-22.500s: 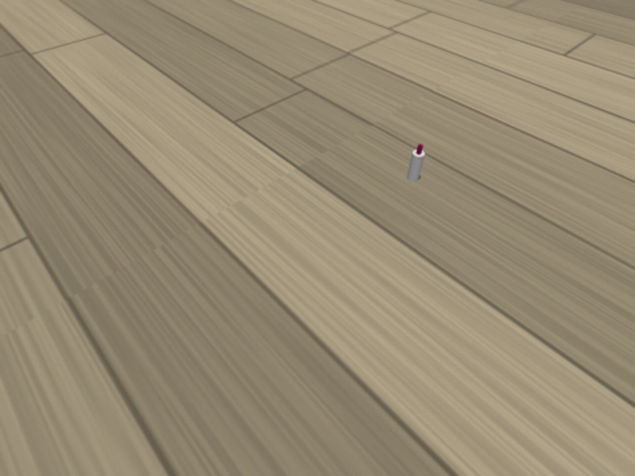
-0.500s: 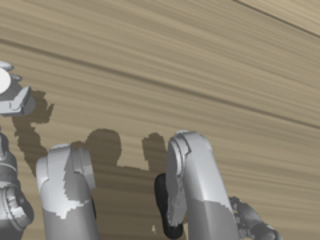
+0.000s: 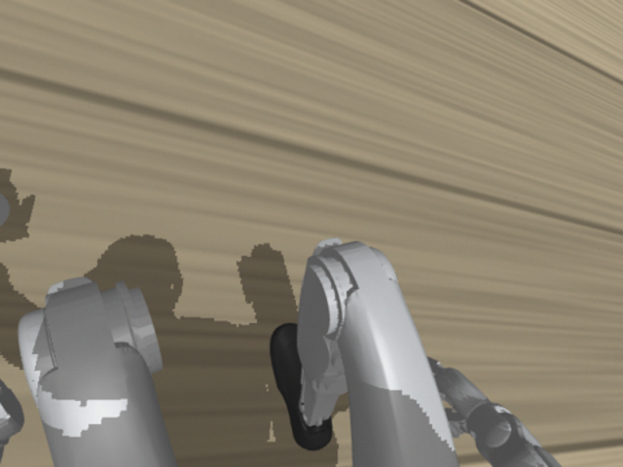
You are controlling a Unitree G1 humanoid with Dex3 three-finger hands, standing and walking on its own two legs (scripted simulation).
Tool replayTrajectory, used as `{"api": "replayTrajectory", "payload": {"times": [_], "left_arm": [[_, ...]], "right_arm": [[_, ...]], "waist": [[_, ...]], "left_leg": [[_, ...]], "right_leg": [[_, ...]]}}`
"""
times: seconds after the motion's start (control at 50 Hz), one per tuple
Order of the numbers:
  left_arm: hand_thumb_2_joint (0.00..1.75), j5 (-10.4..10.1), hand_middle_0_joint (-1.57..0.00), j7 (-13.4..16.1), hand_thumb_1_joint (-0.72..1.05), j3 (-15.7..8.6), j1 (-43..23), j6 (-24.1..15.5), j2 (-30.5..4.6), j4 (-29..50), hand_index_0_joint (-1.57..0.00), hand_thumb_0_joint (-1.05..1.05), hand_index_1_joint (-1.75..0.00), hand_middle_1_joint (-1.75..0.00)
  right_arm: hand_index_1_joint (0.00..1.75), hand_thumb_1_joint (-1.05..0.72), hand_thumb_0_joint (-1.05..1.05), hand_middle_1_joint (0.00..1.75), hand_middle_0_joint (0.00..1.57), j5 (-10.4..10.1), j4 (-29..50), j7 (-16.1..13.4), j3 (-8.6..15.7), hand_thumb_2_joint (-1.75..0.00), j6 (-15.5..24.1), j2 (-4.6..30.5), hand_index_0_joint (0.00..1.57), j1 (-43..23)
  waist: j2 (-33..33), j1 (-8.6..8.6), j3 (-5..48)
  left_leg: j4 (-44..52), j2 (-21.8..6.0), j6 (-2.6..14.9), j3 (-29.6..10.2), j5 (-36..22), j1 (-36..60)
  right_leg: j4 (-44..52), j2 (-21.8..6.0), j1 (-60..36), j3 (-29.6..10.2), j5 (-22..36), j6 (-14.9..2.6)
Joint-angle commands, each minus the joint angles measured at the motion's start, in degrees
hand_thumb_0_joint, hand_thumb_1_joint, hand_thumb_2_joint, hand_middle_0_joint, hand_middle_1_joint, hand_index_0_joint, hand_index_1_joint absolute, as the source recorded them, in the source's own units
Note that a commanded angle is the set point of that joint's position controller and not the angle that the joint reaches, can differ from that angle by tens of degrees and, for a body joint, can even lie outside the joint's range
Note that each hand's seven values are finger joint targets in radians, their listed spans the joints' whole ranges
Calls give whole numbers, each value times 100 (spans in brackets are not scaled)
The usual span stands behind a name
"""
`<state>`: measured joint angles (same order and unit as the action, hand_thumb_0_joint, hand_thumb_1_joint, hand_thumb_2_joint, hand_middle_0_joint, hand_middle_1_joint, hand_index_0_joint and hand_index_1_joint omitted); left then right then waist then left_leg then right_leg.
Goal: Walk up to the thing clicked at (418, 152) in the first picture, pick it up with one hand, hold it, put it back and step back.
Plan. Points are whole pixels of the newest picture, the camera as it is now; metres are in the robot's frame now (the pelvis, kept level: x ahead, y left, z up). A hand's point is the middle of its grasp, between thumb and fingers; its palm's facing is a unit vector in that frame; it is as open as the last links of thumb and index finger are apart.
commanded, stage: lower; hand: left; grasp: from the side
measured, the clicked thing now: out of the picture +0.43 +0.32 -0.14
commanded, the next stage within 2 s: loosen in 0.92 s
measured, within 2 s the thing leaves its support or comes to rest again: rests again in 0.74 s
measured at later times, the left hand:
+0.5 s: hand out of the picture +0.44 +0.31 -0.16, palm faces +0.39 -0.92 -0.02, open 7.9 cm
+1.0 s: hand out of the picture +0.44 +0.31 -0.18, palm faces +0.39 -0.92 -0.02, open 7.9 cm
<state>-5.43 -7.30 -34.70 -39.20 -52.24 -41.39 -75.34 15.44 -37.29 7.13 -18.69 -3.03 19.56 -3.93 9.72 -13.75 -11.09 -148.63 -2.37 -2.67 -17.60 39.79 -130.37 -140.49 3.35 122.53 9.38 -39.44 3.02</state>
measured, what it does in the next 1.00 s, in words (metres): stands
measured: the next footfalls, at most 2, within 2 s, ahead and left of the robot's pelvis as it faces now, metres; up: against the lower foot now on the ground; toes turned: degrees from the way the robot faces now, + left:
none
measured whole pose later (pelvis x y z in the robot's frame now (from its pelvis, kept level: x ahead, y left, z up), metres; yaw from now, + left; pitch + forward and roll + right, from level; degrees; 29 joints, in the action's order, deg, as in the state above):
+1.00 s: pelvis -0.01 +0.02 -0.01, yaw -4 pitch +14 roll -17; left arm -3.7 -0.4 -32.7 -39.8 -59.1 -50.6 -83.2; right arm 20.5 -32.3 7.2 -28.8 -3.8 20.5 -10.4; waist 15.7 -14.9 -17.7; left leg -152.4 -2.5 -1.2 -23.0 40.9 -128.3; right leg -139.1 5.6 117.9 13.2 -38.2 4.4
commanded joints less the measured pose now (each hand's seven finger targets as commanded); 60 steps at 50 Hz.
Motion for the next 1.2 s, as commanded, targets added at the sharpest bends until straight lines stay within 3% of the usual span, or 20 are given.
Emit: {"api": "replayTrajectory", "payload": {"times": [0.0,0.1,0.16,0.2,0.3,0.42,0.48,0.54,0.7,0.94,1.0,1.02,1.08,1.18], "left_arm": [[117,-77,-124,28,30,-93,-1571,-644,-1486,968,-126,0,-132,-133],[116,-52,-124,62,28,-42,-1447,-707,-1574,758,-126,0,-132,-133],[117,-77,-126,136,28,-149,-1470,-756,-1728,807,-128,0,-133,-134],[117,-107,-124,192,28,-121,-1375,-792,-1625,694,-126,0,-132,-133],[118,0,-124,245,30,58,-1455,-870,-1745,559,-126,0,-133,-134],[117,-41,-124,387,31,-51,-1412,-997,-1858,491,-126,0,-132,-133],[120,-15,-125,451,33,39,-1482,-1040,-1813,341,-127,0,-133,-135],[120,10,-124,467,32,42,-1393,-1077,-1903,345,-126,0,-133,-134],[118,38,-122,570,32,68,-1447,-1129,-2024,341,-124,0,-131,-131],[120,104,-123,702,36,168,-1410,-1214,-2025,155,-124,0,-131,-132],[121,104,-124,725,37,173,-1381,-1235,-2041,31,-126,0,-132,-133],[113,105,-128,723,33,203,-1439,-1255,-2101,11,-130,0,-128,-129],[89,14,-110,708,16,167,-1415,-1319,-2045,102,-113,0,-104,-105],[50,41,-82,690,-13,223,-1407,-1328,-2090,34,-84,0,-68,-70]], "right_arm": [[30,-92,0,30,20,111,175,-98,384,-91,-15,1859,20,453],[30,-92,0,30,20,194,244,-97,236,-90,-48,1941,20,319],[30,-92,0,30,20,231,272,-102,186,-90,-46,1991,20,266],[30,-92,0,30,20,264,319,-86,126,-90,-53,2021,20,225],[30,-91,0,30,20,318,326,-98,24,-90,-65,2044,20,134],[30,-91,0,30,20,374,417,-83,-85,-90,-73,2109,20,-18],[30,-91,0,30,20,402,455,-71,-138,-90,-86,2119,20,-86],[30,-91,0,30,20,431,457,-87,-184,-90,-89,2090,20,-117],[30,-91,0,30,20,494,498,-92,-277,-90,-104,2119,20,-212],[30,-90,0,30,20,539,567,-95,-370,-90,-155,2186,20,-352],[30,-90,0,30,20,540,592,-86,-411,-90,-162,2166,20,-386],[30,-90,0,30,20,537,593,-97,-424,-90,-148,2186,20,-423],[30,-91,0,30,20,544,617,-91,-422,-89,-139,2184,20,-419],[30,-92,0,30,20,550,597,-105,-458,-90,-132,2179,20,-413]], "waist": [[-2692,-309,3661],[-2723,-401,3463],[-2727,-388,3461],[-2791,-437,3493],[-2729,-544,3296],[-2737,-573,3176],[-2747,-668,3022],[-2720,-603,3070],[-2797,-636,3022],[-2931,-774,2767],[-2718,-798,2674],[-2721,-815,2572],[-2671,-781,2706],[-2737,-792,2651]], "left_leg": [[1515,-195,140,639,-890,2591],[1459,-211,142,568,-829,2530],[1452,-227,131,518,-887,2614],[1462,-240,106,457,-1034,2766],[1406,-256,122,410,-914,2617],[1429,-276,109,314,-834,2659],[1445,-292,94,275,-834,2635],[1369,-299,111,307,-891,2655],[1346,-329,104,248,-939,2665],[1436,-381,51,69,-1028,2843],[1378,-370,100,73,-792,2629],[1386,-369,107,77,-687,2545],[1379,-378,109,75,-722,2646],[1392,-376,105,62,-813,2634]], "right_leg": [[1167,157,-1792,582,1322,-379],[1159,175,-1832,659,1347,-356],[1136,193,-1845,703,1386,-356],[1093,206,-1914,766,1492,-346],[1120,235,-1902,804,1453,-334],[1082,257,-1912,900,1393,-314],[1076,266,-1865,938,1402,-313],[1113,291,-1979,907,1478,-296],[1106,336,-2067,962,1541,-299],[1026,360,-1920,1118,1581,-296],[1104,380,-1926,1129,1437,-279],[1107,373,-1866,1128,1362,-282],[1124,394,-1928,1122,1404,-279],[1120,406,-1971,1136,1465,-290]]}}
